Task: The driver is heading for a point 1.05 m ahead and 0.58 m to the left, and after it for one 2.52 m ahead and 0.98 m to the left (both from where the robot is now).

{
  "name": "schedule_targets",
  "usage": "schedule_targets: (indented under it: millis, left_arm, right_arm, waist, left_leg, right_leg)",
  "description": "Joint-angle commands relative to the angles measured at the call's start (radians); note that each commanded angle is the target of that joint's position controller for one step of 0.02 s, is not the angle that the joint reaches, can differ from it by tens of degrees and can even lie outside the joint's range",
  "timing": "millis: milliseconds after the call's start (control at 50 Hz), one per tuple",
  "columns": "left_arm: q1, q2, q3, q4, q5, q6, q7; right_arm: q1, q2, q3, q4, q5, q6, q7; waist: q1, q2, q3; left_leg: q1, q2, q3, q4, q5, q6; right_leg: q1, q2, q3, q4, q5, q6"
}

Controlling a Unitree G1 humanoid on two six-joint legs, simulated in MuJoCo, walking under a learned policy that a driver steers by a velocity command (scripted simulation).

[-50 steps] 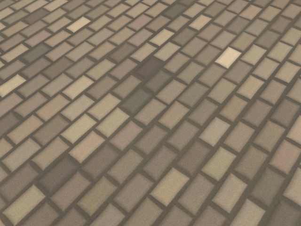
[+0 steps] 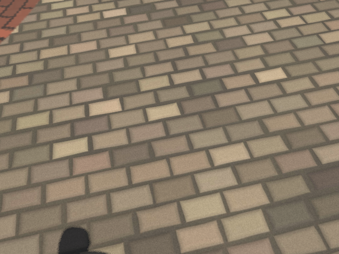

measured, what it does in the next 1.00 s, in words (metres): walks ahead, turning left: left foot, then right foot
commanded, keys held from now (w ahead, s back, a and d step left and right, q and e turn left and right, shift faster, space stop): w+q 0.80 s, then w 0.20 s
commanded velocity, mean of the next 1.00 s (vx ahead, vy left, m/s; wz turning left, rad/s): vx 0.50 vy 0.00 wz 0.56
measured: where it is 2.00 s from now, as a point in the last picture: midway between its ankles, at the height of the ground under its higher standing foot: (102, 144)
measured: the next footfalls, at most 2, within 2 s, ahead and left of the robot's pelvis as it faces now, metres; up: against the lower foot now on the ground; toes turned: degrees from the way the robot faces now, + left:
left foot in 0.20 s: +0.28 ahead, +0.10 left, +0.00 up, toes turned +11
right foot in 0.74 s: +0.63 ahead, +0.04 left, +0.00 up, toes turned +28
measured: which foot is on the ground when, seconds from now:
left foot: up 0.00-0.18, down 0.20-0.74, up 0.76-1.00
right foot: down 0.00-0.22, up 0.24-0.72, down 0.74-1.00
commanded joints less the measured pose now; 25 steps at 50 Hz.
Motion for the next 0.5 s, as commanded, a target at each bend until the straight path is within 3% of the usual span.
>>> schedule_targets:
  millis: [20,80,140,160,180,200,220,240,260,280,300,320,340,380,420,500]
  left_arm:
    - [-0.020,0.113,0.020,-0.043,-0.002,-0.017,0.001]
    - [0.018,0.144,0.026,-0.015,-0.003,-0.012,0.010]
    - [0.041,0.182,0.031,0.010,-0.001,0.007,0.022]
    - [0.043,0.200,0.034,0.015,0.001,0.018,0.026]
    - [0.041,0.212,0.035,0.012,-0.001,0.027,0.028]
    - [0.027,0.210,0.033,-0.003,0.002,0.031,0.026]
    - [0.081,0.098,0.008,-0.063,-0.004,0.028,0.007]
    - [0.002,0.150,0.020,-0.118,0.000,0.024,0.003]
    - [-0.118,0.168,0.024,-0.146,0.001,0.018,0.000]
    - [-0.117,0.142,0.011,-0.145,-0.007,0.006,-0.001]
    - [-0.100,0.136,0.011,-0.126,0.001,0.007,0.001]
    - [-0.084,0.133,0.012,-0.112,0.022,0.025,0.000]
    - [-0.029,0.122,0.008,-0.110,0.029,0.045,-0.003]
    - [-0.047,0.110,0.008,-0.115,0.034,0.067,-0.010]
    - [-0.121,0.104,0.007,-0.134,0.031,0.072,-0.015]
    - [-0.293,0.102,0.006,-0.186,0.027,0.071,-0.016]
  right_arm:
    - [-0.126,0.006,0.018,-0.102,0.003,-0.016,0.018]
    - [-0.200,0.007,0.025,-0.128,-0.002,-0.014,0.026]
    - [-0.157,-0.017,0.017,-0.120,-0.011,-0.012,0.010]
    - [-0.087,-0.034,0.008,-0.101,-0.012,-0.015,0.002]
    - [0.033,-0.058,-0.006,-0.065,-0.015,-0.022,-0.007]
    - [0.200,-0.103,-0.030,-0.010,-0.024,-0.026,-0.023]
    - [0.225,-0.211,-0.059,-0.015,-0.024,-0.019,-0.041]
    - [0.239,-0.249,-0.069,-0.048,0.011,-0.010,-0.047]
    - [0.233,-0.221,-0.067,-0.021,0.023,-0.004,-0.058]
    - [0.190,-0.177,-0.056,-0.005,0.031,-0.009,-0.065]
    - [0.149,-0.137,-0.046,-0.003,0.029,-0.018,-0.068]
    - [0.099,-0.103,-0.034,-0.005,0.036,-0.024,-0.068]
    - [0.092,-0.102,-0.030,-0.012,0.035,-0.033,-0.067]
    - [0.119,-0.100,-0.031,0.002,0.040,-0.051,-0.061]
    - [0.151,-0.118,-0.037,0.010,0.033,-0.054,-0.061]
    - [0.246,-0.120,-0.040,0.039,0.034,-0.055,-0.062]
  waist:
    - [-0.005,-0.151,0.041]
    - [0.007,-0.143,0.062]
    - [-0.028,-0.159,0.012]
    - [-0.061,-0.163,-0.037]
    - [-0.112,-0.156,-0.109]
    - [-0.190,-0.101,-0.198]
    - [-0.135,0.117,-0.311]
    - [-0.155,0.108,-0.394]
    - [-0.167,-0.004,-0.256]
    - [-0.120,-0.031,-0.130]
    - [-0.069,-0.074,-0.064]
    - [-0.025,-0.098,-0.036]
    - [0.000,-0.028,-0.064]
    - [0.004,-0.035,-0.060]
    - [-0.018,-0.044,-0.033]
    - [-0.081,-0.020,0.008]
  left_leg:
    - [-0.011,0.016,0.052,-0.176,0.115,0.000]
    - [0.051,0.004,0.115,-0.320,0.094,0.033]
    - [0.166,-0.071,0.168,-0.382,-0.027,0.091]
    - [0.249,-0.109,0.176,-0.397,-0.074,0.117]
    - [0.402,-0.140,0.163,-0.441,-0.088,0.147]
    - [0.644,-0.117,0.091,-0.496,-0.098,0.186]
    - [0.972,0.187,-0.354,-0.514,-0.231,0.288]
    - [1.041,0.334,-0.783,-0.670,-0.149,0.383]
    - [0.969,0.286,-0.613,-0.696,-0.036,0.347]
    - [0.811,0.257,-0.480,-0.708,0.096,0.316]
    - [0.687,0.195,-0.388,-0.717,0.214,0.271]
    - [0.593,0.122,-0.308,-0.733,0.259,0.223]
    - [0.546,0.127,-0.291,-0.743,0.332,0.245]
    - [0.496,0.094,-0.263,-0.760,0.356,0.255]
    - [0.472,0.068,-0.266,-0.794,0.255,0.241]
    - [0.545,0.062,-0.304,-0.808,0.196,0.213]
  right_leg:
    - [-0.021,-0.227,0.047,-0.110,0.441,-0.090]
    - [0.023,-0.252,0.004,-0.102,0.517,-0.080]
    - [0.118,-0.270,-0.050,0.064,0.924,-0.064]
    - [0.135,-0.273,-0.061,0.190,1.042,-0.064]
    - [0.092,-0.275,-0.070,0.366,1.027,-0.061]
    - [-0.059,-0.254,-0.084,0.624,0.833,-0.037]
    - [-0.452,-0.145,-0.076,0.978,0.043,0.015]
    - [-0.655,0.010,0.098,1.192,-0.306,0.041]
    - [-0.748,-0.055,0.196,1.173,-0.183,0.032]
    - [-0.718,-0.097,0.188,1.073,-0.101,0.027]
    - [-0.649,-0.126,0.190,0.978,-0.082,0.029]
    - [-0.575,-0.141,0.195,0.926,-0.074,0.034]
    - [-0.517,-0.141,0.193,0.901,-0.083,0.048]
    - [-0.508,-0.139,0.181,0.847,-0.070,0.071]
    - [-0.549,-0.136,0.167,0.767,0.012,0.084]
    - [-0.657,-0.118,0.178,0.593,0.164,0.090]
Keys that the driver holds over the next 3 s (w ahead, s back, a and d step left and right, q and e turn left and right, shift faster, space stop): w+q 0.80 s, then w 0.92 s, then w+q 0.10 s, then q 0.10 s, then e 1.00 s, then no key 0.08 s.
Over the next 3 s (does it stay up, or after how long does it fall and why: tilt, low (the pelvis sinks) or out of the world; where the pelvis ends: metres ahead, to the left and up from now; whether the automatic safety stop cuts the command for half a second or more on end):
stays up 1.04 0.43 0.00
